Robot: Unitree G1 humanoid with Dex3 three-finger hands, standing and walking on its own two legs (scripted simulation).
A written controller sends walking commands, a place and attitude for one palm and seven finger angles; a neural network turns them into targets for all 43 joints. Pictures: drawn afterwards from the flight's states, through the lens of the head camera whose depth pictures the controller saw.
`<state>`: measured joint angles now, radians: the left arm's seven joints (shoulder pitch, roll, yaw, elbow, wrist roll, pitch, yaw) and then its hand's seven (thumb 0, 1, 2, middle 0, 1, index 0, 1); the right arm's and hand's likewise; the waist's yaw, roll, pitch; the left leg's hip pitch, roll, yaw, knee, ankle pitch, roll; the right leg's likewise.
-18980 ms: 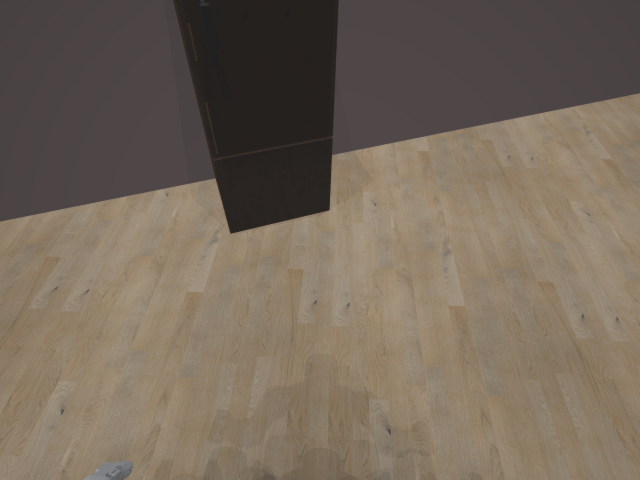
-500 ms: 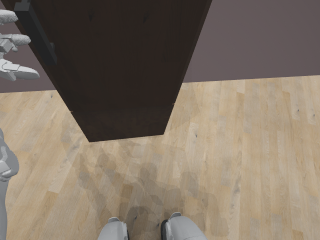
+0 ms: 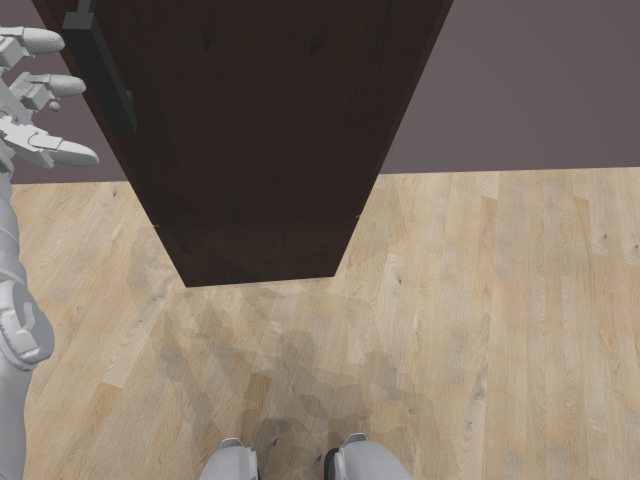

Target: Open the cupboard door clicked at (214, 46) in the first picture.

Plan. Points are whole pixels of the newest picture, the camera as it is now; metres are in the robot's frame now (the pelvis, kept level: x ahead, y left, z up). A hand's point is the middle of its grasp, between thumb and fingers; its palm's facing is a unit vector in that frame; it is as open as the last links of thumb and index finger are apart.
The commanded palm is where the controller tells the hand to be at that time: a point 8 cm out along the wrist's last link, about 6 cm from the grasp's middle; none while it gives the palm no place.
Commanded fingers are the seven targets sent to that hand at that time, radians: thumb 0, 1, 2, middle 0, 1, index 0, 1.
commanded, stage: move the hooked fingers beside the handle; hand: left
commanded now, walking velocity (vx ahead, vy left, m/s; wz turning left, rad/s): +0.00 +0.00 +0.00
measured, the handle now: (108, 68) +0.56 +0.21 +0.12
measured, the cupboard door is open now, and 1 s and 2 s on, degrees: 0 0 0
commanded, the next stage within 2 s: slide the fingers in behind the handle in 0.14 s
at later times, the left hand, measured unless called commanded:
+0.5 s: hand (68, 109) +0.51 +0.24 +0.11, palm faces +0.00 -1.00 +0.02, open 14.0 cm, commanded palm +0.49 +0.28 +0.11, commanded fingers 0.00 -0.50 0.30 -0.30 -1.20 -0.30 -1.20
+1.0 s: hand (104, 107) +0.51 +0.21 +0.11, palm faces +0.03 -1.00 -0.01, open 14.0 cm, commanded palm +0.48 +0.25 +0.11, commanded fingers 0.00 -0.50 0.30 -0.30 -1.20 -0.30 -1.20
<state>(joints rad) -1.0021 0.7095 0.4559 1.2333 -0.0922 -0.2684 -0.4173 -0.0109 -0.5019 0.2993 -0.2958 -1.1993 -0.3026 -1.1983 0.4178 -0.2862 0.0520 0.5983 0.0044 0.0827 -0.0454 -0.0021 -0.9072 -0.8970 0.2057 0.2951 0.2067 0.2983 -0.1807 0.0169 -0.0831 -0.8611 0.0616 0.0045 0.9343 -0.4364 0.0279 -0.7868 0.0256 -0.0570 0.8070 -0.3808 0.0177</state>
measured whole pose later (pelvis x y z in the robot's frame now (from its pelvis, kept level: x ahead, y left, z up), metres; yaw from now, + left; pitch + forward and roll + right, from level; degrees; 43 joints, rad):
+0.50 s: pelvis +0.00 -0.01 +0.00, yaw +0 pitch +20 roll -4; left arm -0.99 0.68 0.44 1.24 -0.12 -0.27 -0.41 -0.01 -0.50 0.30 -0.30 -1.20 -0.30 -1.20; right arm 0.44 -0.28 0.05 0.62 0.01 0.09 -0.04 0.00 -0.91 -0.90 0.21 0.30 0.21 0.30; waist -0.18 0.02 -0.08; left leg -0.84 0.06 0.00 0.93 -0.43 0.02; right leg -0.77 0.03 -0.06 0.81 -0.38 0.01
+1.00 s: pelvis -0.01 -0.01 +0.00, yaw +0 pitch +19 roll -3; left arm -0.97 0.61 0.43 1.21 -0.09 -0.29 -0.31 -0.01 -0.50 0.30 -0.30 -1.20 -0.30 -1.20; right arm 0.43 -0.27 0.05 0.61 0.00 0.06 -0.02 0.00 -0.91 -0.90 0.21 0.30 0.21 0.30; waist -0.18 0.03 -0.09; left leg -0.82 0.07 0.01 0.91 -0.42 0.01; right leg -0.77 0.03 -0.05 0.82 -0.38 0.00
